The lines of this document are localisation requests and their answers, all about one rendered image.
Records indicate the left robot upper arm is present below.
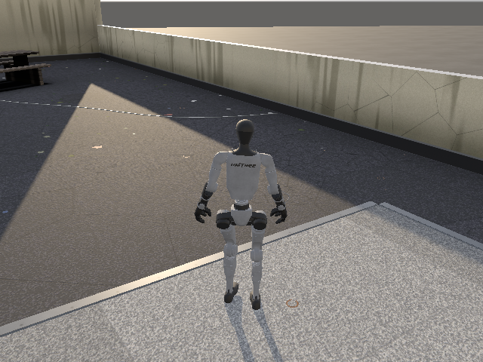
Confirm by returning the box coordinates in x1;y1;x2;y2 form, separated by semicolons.
205;152;228;192

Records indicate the humanoid robot head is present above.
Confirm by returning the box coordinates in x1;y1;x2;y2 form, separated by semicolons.
231;119;257;156

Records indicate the right robot upper arm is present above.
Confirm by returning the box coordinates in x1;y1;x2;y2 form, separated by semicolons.
260;153;279;195

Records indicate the robot right foot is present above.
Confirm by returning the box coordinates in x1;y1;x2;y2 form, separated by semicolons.
250;291;260;310

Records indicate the left robot hand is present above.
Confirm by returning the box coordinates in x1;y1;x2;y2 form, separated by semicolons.
194;206;211;223

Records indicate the robot left forearm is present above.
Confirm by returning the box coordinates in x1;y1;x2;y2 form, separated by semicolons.
197;181;213;210

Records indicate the robot right forearm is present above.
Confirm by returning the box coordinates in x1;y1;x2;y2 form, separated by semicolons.
272;183;286;210

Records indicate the right robot hand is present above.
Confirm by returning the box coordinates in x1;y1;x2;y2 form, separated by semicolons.
270;208;287;224

